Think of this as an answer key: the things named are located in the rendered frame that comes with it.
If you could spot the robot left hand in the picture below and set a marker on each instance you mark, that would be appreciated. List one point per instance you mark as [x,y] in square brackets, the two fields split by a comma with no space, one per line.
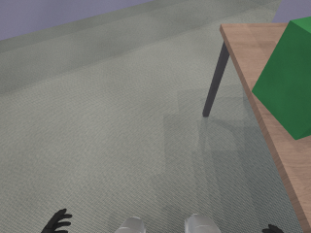
[54,222]

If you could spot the table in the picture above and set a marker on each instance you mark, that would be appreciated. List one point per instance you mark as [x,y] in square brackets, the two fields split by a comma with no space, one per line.
[249,46]

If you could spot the carton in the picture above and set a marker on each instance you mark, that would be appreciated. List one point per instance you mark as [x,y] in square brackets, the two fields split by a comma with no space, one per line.
[284,85]

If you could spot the right robot thigh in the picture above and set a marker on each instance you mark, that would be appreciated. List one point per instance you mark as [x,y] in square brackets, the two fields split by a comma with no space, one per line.
[200,224]

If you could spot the robot thigh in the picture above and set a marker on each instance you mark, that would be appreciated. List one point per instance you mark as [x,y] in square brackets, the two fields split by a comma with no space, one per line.
[132,225]
[200,224]

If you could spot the left robot thigh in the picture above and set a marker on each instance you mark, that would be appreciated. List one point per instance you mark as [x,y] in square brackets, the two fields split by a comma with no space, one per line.
[132,225]

